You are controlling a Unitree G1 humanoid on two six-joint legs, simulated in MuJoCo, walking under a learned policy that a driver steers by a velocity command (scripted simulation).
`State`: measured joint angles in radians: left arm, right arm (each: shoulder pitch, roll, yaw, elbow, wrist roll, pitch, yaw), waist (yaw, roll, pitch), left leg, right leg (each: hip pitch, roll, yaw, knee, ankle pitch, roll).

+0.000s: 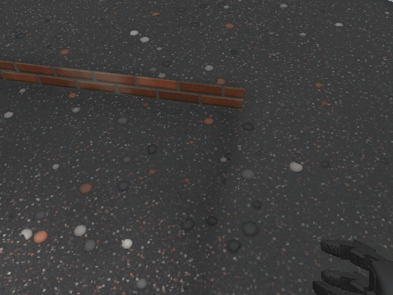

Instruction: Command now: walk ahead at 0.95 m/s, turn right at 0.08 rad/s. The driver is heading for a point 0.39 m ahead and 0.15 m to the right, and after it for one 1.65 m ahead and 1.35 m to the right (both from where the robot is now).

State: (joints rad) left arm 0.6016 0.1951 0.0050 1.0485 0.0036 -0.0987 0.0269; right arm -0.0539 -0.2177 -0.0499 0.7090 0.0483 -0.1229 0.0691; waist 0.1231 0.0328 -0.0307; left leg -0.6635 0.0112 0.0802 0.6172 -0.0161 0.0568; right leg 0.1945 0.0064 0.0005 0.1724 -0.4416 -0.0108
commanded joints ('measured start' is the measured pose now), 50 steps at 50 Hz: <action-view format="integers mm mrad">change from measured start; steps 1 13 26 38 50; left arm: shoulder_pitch -113 -350 -223 -408 -540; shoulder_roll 184 76 327 201 155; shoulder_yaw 33 26 91 74 78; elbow -79 -311 -374 -532 -657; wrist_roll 21 -66 14 -25 -52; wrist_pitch -8 32 12 84 171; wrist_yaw -16 -64 -74 65 80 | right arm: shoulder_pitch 175 228 412 198 226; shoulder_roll -178 -68 -71 -143 -149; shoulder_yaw -63 -22 23 -6 -8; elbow -45 144 -76 -185 -143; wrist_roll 15 -56 -46 -50 -43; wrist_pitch -31 -31 -28 72 74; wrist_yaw -12 -17 -59 -98 -41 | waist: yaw -244 -76 -93 -176 -155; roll -220 25 -261 -3 -176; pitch -38 128 -271 -149 -81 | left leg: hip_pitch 442 365 -167 10 383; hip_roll -91 121 -66 -86 -33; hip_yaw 49 -18 -243 -288 -300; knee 6 -523 1021 718 -80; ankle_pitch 9 -75 -599 -254 52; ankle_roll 39 -82 -114 -211 -125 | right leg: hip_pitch -206 -931 124 -565 -682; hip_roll -208 -153 -221 -31 103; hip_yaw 43 31 519 570 621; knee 340 1153 405 291 549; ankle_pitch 1170 435 871 446 331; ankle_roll -178 -161 -494 -327 -106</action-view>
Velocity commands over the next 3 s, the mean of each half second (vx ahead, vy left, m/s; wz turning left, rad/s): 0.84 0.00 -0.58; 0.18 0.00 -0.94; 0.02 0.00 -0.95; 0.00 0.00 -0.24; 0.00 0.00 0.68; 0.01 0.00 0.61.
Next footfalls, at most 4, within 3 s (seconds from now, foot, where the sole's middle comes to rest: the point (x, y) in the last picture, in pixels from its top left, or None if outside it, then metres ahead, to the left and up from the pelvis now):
0.04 left None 0.22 0.10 -0.75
0.48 right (248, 259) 0.60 -0.04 -0.75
1.10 left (183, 230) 0.77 0.22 -0.90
1.76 right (225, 292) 0.49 0.03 -0.75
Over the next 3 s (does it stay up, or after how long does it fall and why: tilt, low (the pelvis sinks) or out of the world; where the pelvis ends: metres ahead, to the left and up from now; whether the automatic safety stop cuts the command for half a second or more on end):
stays up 0.72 0.13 -0.11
